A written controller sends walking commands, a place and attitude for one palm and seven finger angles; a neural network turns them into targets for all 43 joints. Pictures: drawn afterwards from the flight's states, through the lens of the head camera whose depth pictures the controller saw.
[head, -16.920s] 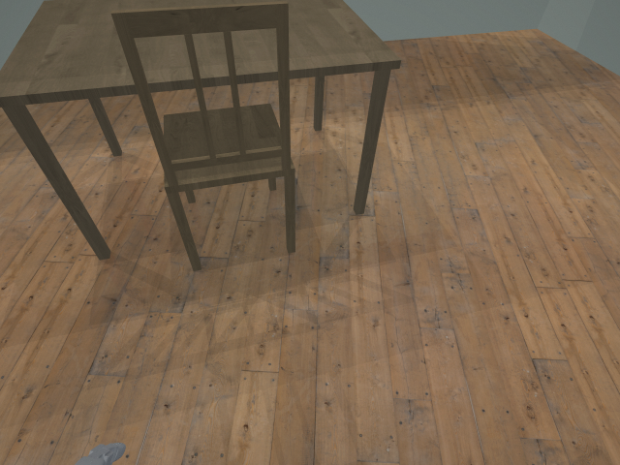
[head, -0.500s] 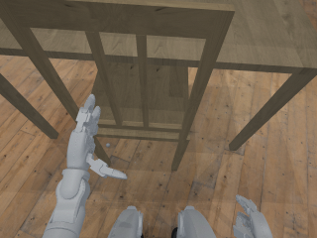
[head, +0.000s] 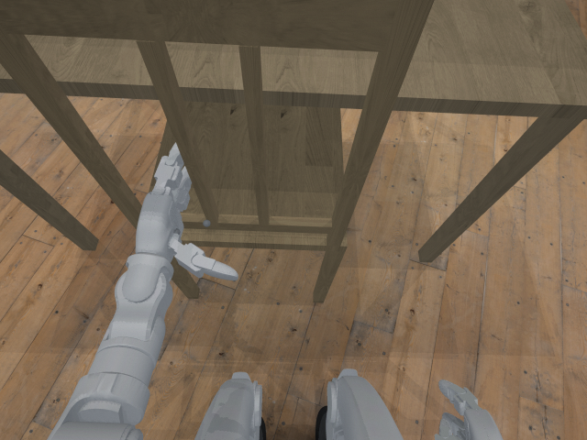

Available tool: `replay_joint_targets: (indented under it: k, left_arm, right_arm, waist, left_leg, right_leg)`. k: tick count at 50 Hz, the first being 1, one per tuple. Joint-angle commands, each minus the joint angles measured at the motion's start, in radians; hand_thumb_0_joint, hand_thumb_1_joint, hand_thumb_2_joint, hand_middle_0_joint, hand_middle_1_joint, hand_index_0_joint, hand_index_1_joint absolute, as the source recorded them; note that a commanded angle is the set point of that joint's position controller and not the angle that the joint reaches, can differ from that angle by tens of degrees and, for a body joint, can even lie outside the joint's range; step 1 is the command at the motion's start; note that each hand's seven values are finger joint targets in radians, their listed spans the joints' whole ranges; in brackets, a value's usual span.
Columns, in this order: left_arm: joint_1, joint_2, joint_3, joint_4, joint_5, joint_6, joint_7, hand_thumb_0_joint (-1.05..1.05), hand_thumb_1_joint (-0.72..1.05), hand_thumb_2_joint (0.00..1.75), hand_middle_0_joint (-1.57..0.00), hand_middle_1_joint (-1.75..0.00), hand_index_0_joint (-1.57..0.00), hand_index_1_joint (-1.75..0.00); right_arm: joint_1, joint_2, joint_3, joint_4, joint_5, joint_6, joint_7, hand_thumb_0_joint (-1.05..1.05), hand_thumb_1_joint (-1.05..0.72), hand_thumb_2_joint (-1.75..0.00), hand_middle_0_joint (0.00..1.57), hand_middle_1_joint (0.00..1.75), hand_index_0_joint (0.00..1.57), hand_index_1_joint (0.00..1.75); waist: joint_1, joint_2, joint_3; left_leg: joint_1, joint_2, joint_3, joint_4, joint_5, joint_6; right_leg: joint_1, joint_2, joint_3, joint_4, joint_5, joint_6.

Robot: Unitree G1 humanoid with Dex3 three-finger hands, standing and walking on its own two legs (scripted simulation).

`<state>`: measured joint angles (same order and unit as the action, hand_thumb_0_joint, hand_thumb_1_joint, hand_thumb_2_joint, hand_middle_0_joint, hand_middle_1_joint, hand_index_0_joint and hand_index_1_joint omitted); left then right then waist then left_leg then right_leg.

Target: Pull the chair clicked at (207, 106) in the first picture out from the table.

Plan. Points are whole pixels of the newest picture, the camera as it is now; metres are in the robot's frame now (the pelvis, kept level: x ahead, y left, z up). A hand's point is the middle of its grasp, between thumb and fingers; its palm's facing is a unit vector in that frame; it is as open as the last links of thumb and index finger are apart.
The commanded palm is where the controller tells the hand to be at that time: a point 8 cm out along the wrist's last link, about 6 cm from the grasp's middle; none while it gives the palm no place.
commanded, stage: push the fingers through the gap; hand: left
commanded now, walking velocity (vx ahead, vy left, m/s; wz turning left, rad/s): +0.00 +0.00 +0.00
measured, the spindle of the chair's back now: (191, 156) +0.48 +0.15 +0.05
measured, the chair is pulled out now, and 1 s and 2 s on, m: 0.00 0.00 0.00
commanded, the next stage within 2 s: hook a spindle and tug to test in 0.96 s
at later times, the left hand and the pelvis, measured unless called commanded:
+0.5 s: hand (213, 190) +0.44 +0.12 +0.02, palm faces -0.01 -1.00 -0.04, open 16.9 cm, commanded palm +0.42 +0.17 +0.02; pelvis +0.00 +0.00 +0.00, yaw -1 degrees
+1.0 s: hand (213, 189) +0.45 +0.12 +0.01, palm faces -0.02 -1.00 -0.04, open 16.9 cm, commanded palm +0.42 +0.17 +0.02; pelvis +0.00 +0.00 +0.00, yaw -1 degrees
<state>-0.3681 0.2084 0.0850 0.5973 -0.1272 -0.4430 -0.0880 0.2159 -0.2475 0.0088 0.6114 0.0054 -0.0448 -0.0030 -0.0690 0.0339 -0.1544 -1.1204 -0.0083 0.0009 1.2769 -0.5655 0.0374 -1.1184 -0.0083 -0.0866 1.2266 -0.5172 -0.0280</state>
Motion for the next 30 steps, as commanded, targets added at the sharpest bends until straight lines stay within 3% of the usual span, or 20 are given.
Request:
replay_joint_targets:
  k: [1, 3, 5, 6, 10, 13, 17, 20, 21, 25, 26, 27, 28, 30]
  left_arm:
    - [-0.281, 0.095, 0.060, -0.200, -0.024, -0.041, 0.006, 0.00, -0.50, 0.30, -0.06, -0.08, -0.06, -0.08]
    - [-0.320, 0.151, 0.123, -0.253, -0.027, -0.076, 0.038, 0.00, -0.50, 0.30, -0.06, -0.08, -0.06, -0.08]
    - [-0.326, 0.126, 0.093, -0.259, -0.008, -0.112, 0.054, 0.00, -0.50, 0.30, -0.06, -0.08, -0.06, -0.08]
    - [-0.310, 0.126, 0.095, -0.235, -0.001, -0.124, 0.058, 0.00, -0.50, 0.30, -0.06, -0.08, -0.06, -0.08]
    - [-0.336, 0.063, 0.028, -0.089, 0.031, -0.121, 0.043, 0.00, -0.50, 0.30, -0.06, -0.08, -0.06, -0.08]
    - [-0.400, 0.091, 0.056, -0.002, 0.028, -0.092, 0.031, 0.00, -0.50, 0.30, -0.06, -0.08, -0.06, -0.08]
    - [-0.516, 0.144, 0.112, -0.052, 0.020, -0.110, 0.045, 0.00, -0.50, 0.30, -0.06, -0.08, -0.06, -0.08]
    - [-0.544, 0.175, 0.140, -0.118, 0.016, -0.146, 0.062, 0.00, -0.50, 0.30, -0.06, -0.08, -0.06, -0.08]
    - [-0.527, 0.178, 0.145, -0.105, 0.017, -0.151, 0.065, 0.00, -0.50, 0.30, -0.06, -0.08, -0.06, -0.08]
    - [-0.527, 0.143, 0.122, 0.048, 0.037, -0.132, 0.052, 0.00, -0.50, 0.30, -0.06, -0.08, -0.06, -0.08]
    - [-0.520, 0.177, 0.152, 0.079, 0.038, -0.124, 0.049, 0.00, -0.50, 0.30, -0.06, -0.08, -0.06, -0.08]
    - [-0.508, 0.155, 0.137, 0.118, 0.039, -0.113, 0.041, 0.00, -0.50, 0.30, -0.06, -0.08, -0.06, -0.08]
    - [-0.526, 0.172, 0.153, 0.133, 0.034, -0.108, 0.037, 0.00, -0.50, 0.30, -0.06, -0.08, -0.06, -0.08]
    - [-0.507, 0.181, 0.165, 0.125, 0.030, -0.110, 0.025, 0.00, -0.50, 0.30, -0.06, -0.08, -0.06, -0.08]
  right_arm:
    - [0.072, -0.149, -0.062, -0.117, 0.005, -0.024, -0.015, 0.00, -0.90, -0.90, 0.20, 0.30, 0.20, 0.30]
    - [0.079, -0.144, -0.061, -0.113, -0.003, -0.029, -0.018, 0.00, -0.90, -0.90, 0.20, 0.30, 0.20, 0.30]
    - [0.086, -0.137, -0.062, -0.105, -0.010, -0.032, -0.013, 0.00, -0.90, -0.90, 0.20, 0.30, 0.20, 0.30]
    - [0.089, -0.137, -0.063, -0.096, -0.012, -0.033, -0.010, 0.00, -0.90, -0.90, 0.20, 0.30, 0.20, 0.30]
    - [0.104, -0.148, -0.066, -0.073, -0.012, -0.021, 0.002, 0.00, -0.90, -0.90, 0.20, 0.30, 0.20, 0.30]
    - [0.112, -0.158, -0.067, -0.066, -0.007, -0.005, 0.001, 0.00, -0.90, -0.90, 0.20, 0.30, 0.20, 0.30]
    - [0.121, -0.155, -0.064, -0.075, -0.012, -0.002, -0.005, 0.00, -0.90, -0.90, 0.20, 0.30, 0.20, 0.30]
    - [0.131, -0.150, -0.066, -0.074, -0.020, -0.006, -0.003, 0.00, -0.90, -0.90, 0.20, 0.30, 0.20, 0.30]
    - [0.132, -0.148, -0.067, -0.069, -0.021, -0.006, -0.001, 0.00, -0.90, -0.90, 0.20, 0.30, 0.20, 0.30]
    - [0.147, -0.148, -0.065, -0.048, -0.019, 0.004, 0.005, 0.00, -0.90, -0.90, 0.20, 0.30, 0.20, 0.30]
    - [0.152, -0.155, -0.066, -0.042, -0.018, 0.009, 0.006, 0.00, -0.90, -0.90, 0.20, 0.30, 0.20, 0.30]
    - [0.157, -0.154, -0.064, -0.046, -0.018, 0.014, 0.008, 0.00, -0.90, -0.90, 0.20, 0.30, 0.20, 0.30]
    - [0.158, -0.158, -0.064, -0.047, -0.016, 0.018, 0.008, 0.00, -0.90, -0.90, 0.20, 0.30, 0.20, 0.30]
    - [0.161, -0.157, -0.063, -0.062, -0.016, 0.021, 0.012, 0.00, -0.90, -0.90, 0.20, 0.30, 0.20, 0.30]
  waist:
    - [-0.016, 0.006, -0.437]
    - [-0.007, 0.001, -0.482]
    - [-0.019, 0.008, -0.495]
    - [-0.017, 0.009, -0.485]
    - [-0.054, -0.005, -0.393]
    - [-0.062, -0.011, -0.365]
    - [-0.045, 0.056, -0.463]
    - [-0.040, 0.075, -0.570]
    - [-0.041, 0.058, -0.574]
    - [-0.073, -0.002, -0.472]
    - [-0.067, -0.012, -0.458]
    - [-0.071, -0.014, -0.442]
    - [-0.071, -0.026, -0.427]
    - [-0.052, -0.001, -0.461]
  left_leg:
    - [0.290, 0.009, -0.057, -0.186, 0.357, -0.020]
    - [0.306, 0.012, -0.058, -0.179, 0.393, -0.023]
    - [0.323, 0.012, -0.055, -0.168, 0.421, -0.022]
    - [0.320, 0.016, -0.059, -0.168, 0.417, -0.026]
    - [0.281, 0.020, -0.064, -0.164, 0.354, -0.024]
    - [0.233, 0.013, -0.053, -0.167, 0.272, -0.019]
    - [0.287, 0.009, -0.054, -0.164, 0.341, -0.022]
    - [0.356, 0.014, -0.059, -0.152, 0.442, -0.028]
    - [0.349, 0.015, -0.058, -0.149, 0.449, -0.027]
    - [0.240, 0.013, -0.042, -0.140, 0.384, -0.016]
    - [0.217, 0.013, -0.039, -0.140, 0.359, -0.016]
    - [0.205, 0.010, -0.034, -0.144, 0.345, -0.014]
    - [0.185, 0.008, -0.032, -0.145, 0.328, -0.012]
    - [0.199, 0.006, -0.029, -0.152, 0.347, -0.014]
  right_leg:
    - [0.282, 0.003, 0.059, -0.163, 0.286, -0.001]
    - [0.310, 0.005, 0.064, -0.153, 0.321, 0.001]
    - [0.303, 0.006, 0.067, -0.149, 0.346, 0.004]
    - [0.288, 0.006, 0.062, -0.141, 0.336, 0.002]
    - [0.206, 0.012, 0.052, -0.143, 0.271, 0.001]
    - [0.199, 0.012, 0.060, -0.163, 0.210, 0.001]
    - [0.226, 0.011, 0.066, -0.148, 0.262, -0.003]
    - [0.265, 0.013, 0.068, -0.133, 0.346, 0.000]
    - [0.280, 0.014, 0.071, -0.135, 0.363, 0.002]
    - [0.271, 0.016, 0.072, -0.141, 0.343, 0.007]
    - [0.273, 0.017, 0.077, -0.144, 0.328, 0.007]
    - [0.272, 0.017, 0.076, -0.152, 0.318, 0.006]
    - [0.275, 0.017, 0.080, -0.157, 0.308, 0.006]
    - [0.296, 0.017, 0.081, -0.153, 0.323, 0.001]
